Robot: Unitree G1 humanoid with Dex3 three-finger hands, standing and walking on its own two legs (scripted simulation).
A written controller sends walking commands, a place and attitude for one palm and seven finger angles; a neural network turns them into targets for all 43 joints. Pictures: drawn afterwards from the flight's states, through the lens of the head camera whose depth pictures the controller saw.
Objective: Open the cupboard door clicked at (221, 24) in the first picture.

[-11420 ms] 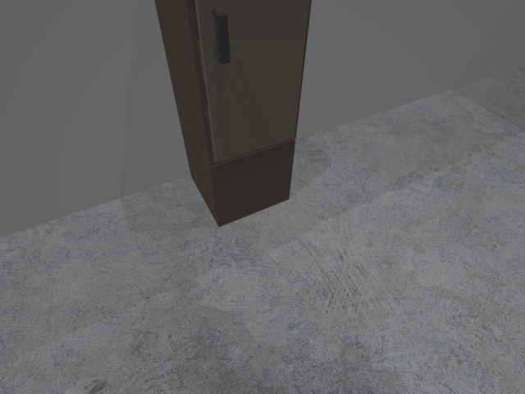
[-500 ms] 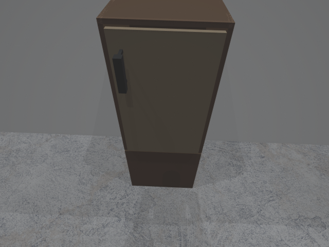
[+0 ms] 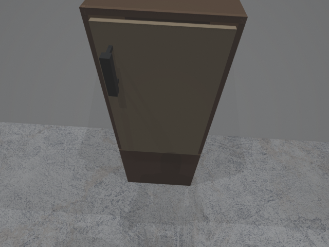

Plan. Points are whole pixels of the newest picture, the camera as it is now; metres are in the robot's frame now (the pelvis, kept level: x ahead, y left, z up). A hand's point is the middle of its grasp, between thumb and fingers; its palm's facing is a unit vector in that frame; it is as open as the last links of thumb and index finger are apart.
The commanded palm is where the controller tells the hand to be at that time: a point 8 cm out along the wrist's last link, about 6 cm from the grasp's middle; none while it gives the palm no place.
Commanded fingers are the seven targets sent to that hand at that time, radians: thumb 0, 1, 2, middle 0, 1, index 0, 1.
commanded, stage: come to a stop and stand still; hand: left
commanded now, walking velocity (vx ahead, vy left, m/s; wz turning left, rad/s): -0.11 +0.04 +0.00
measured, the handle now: (111, 71) +0.53 +0.18 +0.13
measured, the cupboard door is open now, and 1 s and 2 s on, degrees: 0 0 0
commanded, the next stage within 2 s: look again from close up in 0.58 s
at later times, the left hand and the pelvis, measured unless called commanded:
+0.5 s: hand out of the picture -0.01 +0.18 -0.17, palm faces +0.06 -0.98 -0.19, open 7.3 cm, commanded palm none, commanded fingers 0.00 0.90 0.90 -0.20 -0.30 -0.20 -0.30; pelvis -0.03 +0.01 +0.00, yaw +1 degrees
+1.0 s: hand out of the picture -0.01 +0.19 -0.17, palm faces +0.04 -0.98 -0.19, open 7.3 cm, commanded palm none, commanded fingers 0.00 0.90 0.90 -0.20 -0.30 -0.20 -0.30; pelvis -0.02 +0.03 +0.01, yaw +1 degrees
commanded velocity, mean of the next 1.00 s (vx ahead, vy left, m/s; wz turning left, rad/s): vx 0.03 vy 0.02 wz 0.00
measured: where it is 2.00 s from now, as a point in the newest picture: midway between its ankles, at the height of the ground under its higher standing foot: outside the picture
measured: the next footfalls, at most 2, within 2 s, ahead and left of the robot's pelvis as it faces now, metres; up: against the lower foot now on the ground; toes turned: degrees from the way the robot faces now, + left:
none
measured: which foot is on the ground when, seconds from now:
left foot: down 0.00-1.00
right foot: down 0.00-1.00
